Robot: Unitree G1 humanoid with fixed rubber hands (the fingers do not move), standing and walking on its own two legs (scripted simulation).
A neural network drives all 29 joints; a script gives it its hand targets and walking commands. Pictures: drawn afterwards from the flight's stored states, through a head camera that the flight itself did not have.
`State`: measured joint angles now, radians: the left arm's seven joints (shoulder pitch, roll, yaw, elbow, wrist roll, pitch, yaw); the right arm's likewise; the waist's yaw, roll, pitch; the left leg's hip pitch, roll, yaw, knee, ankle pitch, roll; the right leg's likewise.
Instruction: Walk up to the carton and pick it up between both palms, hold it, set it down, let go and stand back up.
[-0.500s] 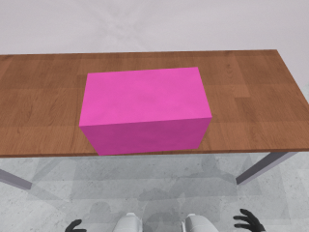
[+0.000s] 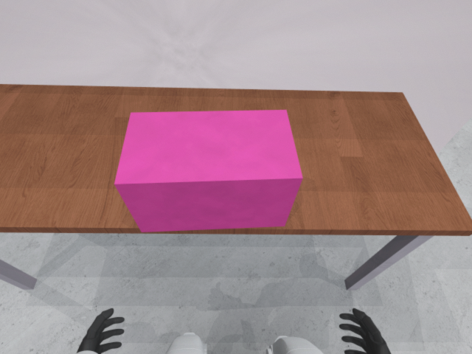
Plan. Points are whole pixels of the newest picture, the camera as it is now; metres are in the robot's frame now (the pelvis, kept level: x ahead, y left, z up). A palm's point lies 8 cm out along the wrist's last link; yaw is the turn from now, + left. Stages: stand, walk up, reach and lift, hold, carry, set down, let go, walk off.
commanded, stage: reach and lift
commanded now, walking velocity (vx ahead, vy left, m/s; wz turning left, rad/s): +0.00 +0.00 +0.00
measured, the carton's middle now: (212, 172) +0.45 +0.07 -0.02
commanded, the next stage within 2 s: none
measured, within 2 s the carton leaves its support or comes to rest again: neither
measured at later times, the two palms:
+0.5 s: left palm (93, 321) +0.18 +0.26 -0.06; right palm (369, 320) +0.18 -0.20 -0.06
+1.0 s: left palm (73, 297) +0.21 +0.29 -0.02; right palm (380, 289) +0.22 -0.22 -0.03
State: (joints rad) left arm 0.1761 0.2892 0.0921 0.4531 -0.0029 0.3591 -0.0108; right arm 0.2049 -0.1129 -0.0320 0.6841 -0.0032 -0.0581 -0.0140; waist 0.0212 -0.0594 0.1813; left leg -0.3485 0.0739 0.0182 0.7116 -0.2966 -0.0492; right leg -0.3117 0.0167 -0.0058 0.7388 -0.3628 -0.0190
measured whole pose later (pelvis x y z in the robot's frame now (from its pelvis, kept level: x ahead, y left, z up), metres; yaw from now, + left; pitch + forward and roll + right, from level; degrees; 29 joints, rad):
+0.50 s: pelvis +0.04 +0.04 +0.02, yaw +0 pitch -3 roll -1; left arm 0.23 0.20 -0.03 0.56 -0.06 -0.02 0.08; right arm 0.21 -0.18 -0.08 0.77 0.07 -0.25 0.08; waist 0.03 -0.02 0.07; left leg -0.21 0.04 0.06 0.53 -0.27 0.00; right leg -0.14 -0.02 0.03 0.48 -0.29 0.03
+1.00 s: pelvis +0.06 +0.02 +0.02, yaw +1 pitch -4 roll +0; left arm 0.27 0.32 0.03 0.54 -0.15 -0.30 -0.04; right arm 0.23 -0.22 0.02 0.75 0.24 -0.48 0.04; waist 0.03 -0.02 0.06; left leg -0.14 0.05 0.02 0.49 -0.28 -0.03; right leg -0.08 0.00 0.00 0.46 -0.32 0.00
